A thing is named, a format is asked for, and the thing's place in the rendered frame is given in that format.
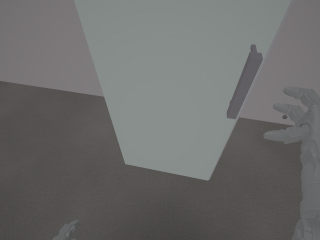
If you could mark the handle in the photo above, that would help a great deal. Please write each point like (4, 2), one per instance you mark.
(246, 79)

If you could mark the robot right upper arm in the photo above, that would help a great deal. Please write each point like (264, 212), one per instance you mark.
(307, 229)

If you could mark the right robot hand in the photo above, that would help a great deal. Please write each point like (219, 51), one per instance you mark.
(311, 118)

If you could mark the fridge door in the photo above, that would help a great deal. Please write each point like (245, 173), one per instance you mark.
(168, 70)

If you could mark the right robot forearm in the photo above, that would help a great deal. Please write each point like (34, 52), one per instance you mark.
(310, 178)

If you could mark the left robot hand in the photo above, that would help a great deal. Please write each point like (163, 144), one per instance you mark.
(66, 231)

